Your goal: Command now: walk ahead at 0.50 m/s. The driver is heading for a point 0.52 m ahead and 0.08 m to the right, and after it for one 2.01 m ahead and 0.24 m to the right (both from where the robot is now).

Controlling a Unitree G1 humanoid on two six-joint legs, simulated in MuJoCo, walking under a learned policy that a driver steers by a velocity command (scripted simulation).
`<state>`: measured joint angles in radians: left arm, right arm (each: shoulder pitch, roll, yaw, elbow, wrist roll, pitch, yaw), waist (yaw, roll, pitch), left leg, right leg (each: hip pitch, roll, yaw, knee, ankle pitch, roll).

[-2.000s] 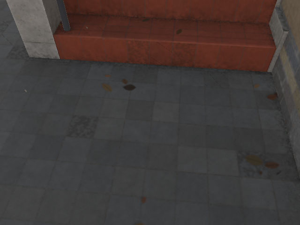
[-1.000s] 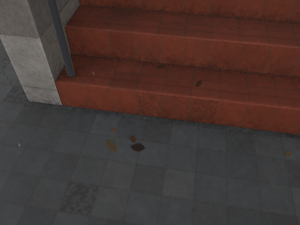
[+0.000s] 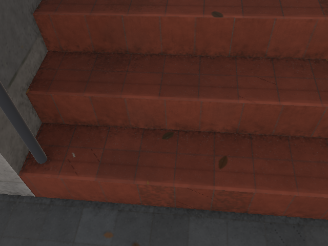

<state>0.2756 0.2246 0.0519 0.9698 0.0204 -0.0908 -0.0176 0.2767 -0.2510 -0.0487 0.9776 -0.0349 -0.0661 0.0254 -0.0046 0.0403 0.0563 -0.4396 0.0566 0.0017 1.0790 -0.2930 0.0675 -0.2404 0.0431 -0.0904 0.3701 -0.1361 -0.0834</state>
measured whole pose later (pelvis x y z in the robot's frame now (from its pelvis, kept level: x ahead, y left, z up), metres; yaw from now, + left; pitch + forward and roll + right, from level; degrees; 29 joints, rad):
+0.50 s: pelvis +0.24 +0.05 +0.00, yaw +0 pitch +0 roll -1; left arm 0.30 0.22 0.03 1.04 0.03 -0.09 0.00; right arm 0.16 -0.22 -0.05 0.95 -0.02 -0.09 0.02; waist 0.03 -0.03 0.04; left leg -0.30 -0.03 0.10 0.43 -0.14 0.08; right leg -0.32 -0.01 -0.02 1.05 -0.36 -0.06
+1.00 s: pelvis +0.39 +0.02 -0.02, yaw -13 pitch +0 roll +0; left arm 0.24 0.19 0.04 0.94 0.02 -0.03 0.02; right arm 0.19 -0.20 -0.03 0.90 -0.04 -0.02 -0.04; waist 0.01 0.04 0.03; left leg -0.55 0.03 0.03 1.41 -0.40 -0.03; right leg -0.33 0.11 -0.05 0.55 -0.23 -0.13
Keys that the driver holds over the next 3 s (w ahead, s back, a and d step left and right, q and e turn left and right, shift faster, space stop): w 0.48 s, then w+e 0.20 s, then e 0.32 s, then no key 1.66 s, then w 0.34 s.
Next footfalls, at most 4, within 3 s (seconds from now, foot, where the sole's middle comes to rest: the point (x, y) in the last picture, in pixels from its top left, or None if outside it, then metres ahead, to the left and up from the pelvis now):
0.38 left None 0.34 0.12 -0.78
0.88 right None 0.45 -0.05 -0.78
1.38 left None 0.41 0.16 -0.78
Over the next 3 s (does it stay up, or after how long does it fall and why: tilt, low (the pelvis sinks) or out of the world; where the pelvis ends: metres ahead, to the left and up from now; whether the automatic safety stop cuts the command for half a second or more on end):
stays up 0.44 0.07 -0.01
